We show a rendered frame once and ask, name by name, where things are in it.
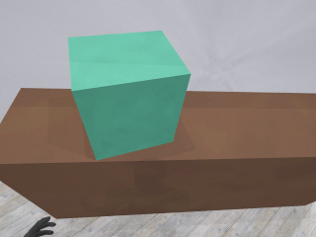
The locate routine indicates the carton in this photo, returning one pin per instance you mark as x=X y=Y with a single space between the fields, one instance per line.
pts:
x=129 y=90

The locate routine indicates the robot left hand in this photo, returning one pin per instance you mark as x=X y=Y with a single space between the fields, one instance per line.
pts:
x=36 y=231

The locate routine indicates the pedestal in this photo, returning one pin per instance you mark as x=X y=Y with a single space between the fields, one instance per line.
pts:
x=231 y=150

